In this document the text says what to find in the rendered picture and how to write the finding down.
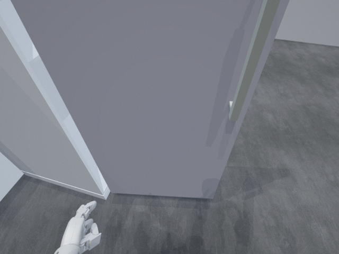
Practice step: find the handle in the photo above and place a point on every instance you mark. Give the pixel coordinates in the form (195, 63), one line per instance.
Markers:
(263, 25)

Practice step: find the fridge door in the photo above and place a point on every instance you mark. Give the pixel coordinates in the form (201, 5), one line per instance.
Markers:
(148, 83)

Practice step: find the robot left hand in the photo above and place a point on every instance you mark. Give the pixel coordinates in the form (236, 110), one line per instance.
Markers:
(77, 228)

